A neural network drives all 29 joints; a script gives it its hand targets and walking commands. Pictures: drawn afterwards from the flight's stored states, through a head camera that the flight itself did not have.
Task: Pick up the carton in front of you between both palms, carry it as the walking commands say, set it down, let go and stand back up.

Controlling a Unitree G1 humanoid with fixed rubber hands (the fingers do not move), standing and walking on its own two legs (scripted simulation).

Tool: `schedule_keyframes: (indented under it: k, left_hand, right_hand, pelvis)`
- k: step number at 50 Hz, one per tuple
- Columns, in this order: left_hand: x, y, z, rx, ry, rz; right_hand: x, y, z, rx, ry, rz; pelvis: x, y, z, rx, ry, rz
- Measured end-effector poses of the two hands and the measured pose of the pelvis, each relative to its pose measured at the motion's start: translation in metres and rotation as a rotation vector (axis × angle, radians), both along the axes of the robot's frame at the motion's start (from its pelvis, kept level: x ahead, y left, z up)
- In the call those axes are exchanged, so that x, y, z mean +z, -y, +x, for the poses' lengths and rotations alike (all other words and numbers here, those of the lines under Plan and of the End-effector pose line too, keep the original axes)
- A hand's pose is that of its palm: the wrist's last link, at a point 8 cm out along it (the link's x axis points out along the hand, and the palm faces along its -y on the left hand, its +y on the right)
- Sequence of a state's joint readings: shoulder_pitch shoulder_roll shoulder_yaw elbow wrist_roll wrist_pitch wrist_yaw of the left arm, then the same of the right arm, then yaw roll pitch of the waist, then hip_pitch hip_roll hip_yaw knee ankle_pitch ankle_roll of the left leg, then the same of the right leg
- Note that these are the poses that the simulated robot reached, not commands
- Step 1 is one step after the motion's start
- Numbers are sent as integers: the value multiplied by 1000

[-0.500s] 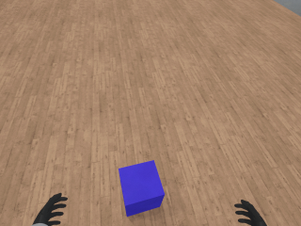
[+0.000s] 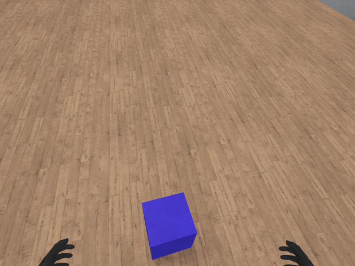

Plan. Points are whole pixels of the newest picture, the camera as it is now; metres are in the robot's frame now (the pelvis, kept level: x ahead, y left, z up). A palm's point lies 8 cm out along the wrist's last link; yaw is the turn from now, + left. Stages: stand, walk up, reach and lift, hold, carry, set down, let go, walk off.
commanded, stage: stand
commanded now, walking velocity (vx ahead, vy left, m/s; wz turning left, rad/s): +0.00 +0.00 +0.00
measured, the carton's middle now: (167, 226) +0.41 +0.01 -0.65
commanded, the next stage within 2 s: none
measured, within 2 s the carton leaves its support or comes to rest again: neither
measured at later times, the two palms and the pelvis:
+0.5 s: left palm out of the picture +0.08 +0.30 -0.10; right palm out of the picture +0.08 -0.31 -0.09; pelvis -0.02 +0.00 +0.01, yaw +0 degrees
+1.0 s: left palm out of the picture +0.07 +0.30 -0.10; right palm out of the picture +0.07 -0.32 -0.09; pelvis -0.03 +0.00 +0.01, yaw +0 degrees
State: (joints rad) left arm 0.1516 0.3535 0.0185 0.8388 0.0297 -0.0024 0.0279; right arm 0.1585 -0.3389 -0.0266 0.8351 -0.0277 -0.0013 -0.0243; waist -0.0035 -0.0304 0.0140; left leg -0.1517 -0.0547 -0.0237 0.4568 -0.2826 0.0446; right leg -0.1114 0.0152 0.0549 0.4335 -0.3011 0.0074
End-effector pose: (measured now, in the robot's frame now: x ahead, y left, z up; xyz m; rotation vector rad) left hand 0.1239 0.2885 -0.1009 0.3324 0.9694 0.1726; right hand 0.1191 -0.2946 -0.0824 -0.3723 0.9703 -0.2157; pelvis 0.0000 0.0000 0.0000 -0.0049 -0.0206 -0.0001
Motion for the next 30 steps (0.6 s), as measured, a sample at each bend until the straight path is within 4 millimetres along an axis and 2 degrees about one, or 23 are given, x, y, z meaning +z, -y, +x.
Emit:
schedule_keyframes:
  k: [18, 30]
  left_hand:
    - [-2, -7, -35, 17, -78, 11]
    - [-3, -10, -50, 23, -119, 18]
  right_hand:
    - [-2, 11, -29, -21, -66, -7]
    - [-5, 17, -45, -34, -105, -7]
  pelvis:
    - [5, 1, -15, -3, 18, 0]
    - [7, 3, -22, -5, 21, 1]
